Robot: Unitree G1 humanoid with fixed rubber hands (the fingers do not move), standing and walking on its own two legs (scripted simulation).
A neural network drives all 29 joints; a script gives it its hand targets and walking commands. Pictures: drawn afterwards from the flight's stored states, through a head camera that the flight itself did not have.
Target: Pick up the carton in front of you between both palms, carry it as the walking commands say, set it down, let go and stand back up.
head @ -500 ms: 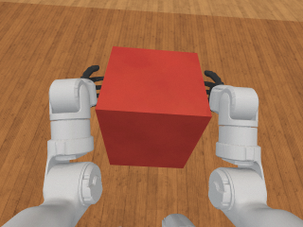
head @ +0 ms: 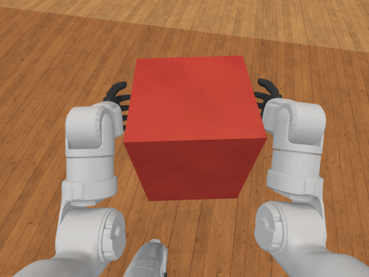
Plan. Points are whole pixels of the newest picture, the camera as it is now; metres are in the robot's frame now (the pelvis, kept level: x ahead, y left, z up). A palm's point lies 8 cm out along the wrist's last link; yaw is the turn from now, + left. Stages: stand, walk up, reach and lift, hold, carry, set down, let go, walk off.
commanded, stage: carry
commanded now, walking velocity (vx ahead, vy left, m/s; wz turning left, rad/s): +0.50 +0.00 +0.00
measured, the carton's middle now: (191, 134) +0.39 +0.03 +0.08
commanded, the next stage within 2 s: none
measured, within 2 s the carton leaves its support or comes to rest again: neither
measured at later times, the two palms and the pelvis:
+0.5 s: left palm (152, 6) +0.70 +0.16 +0.21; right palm (270, 16) +0.68 -0.14 +0.21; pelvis +0.30 +0.03 +0.03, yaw +0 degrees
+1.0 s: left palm out of the picture +0.99 +0.19 +0.22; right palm out of the picture +0.99 -0.11 +0.23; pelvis +0.61 +0.04 +0.04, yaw -1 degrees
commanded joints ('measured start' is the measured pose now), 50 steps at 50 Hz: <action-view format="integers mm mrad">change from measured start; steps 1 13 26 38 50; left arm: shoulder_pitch -927 -850 -722 -968 -822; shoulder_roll -1088 -1060 -1009 -1111 -1076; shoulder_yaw -624 -501 -505 -600 -511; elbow -182 1 106 -200 93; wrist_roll -519 -378 -312 -519 -400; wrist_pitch -14 8 25 -13 7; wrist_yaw -263 -233 -218 -253 -274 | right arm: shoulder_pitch -681 -864 -763 -745 -651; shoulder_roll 975 1119 1069 1024 1012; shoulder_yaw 566 619 610 552 521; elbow -42 -78 29 -54 197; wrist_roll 332 500 472 385 366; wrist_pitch -27 -25 -7 -22 -27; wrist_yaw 166 235 249 173 221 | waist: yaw -20 -154 -108 -32 -188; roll -136 45 143 -115 329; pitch -510 -569 -491 -561 -679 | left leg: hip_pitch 20 940 752 -109 1077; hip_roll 14 248 162 22 328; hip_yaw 23 -393 -1 -22 -663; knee -229 -658 -605 109 -743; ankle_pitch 76 425 677 -2 39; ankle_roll -3 192 106 2 254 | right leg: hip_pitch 398 -544 -109 451 -378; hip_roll -229 -40 67 -259 47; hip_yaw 232 156 -111 359 48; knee -119 873 107 -103 694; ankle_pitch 420 -17 144 309 -72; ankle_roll -145 15 9 -174 57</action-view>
